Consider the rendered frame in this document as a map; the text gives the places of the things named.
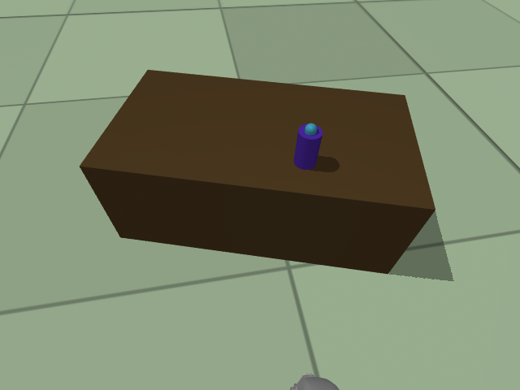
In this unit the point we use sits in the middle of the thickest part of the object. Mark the bottle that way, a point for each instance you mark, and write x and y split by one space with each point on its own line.
307 148

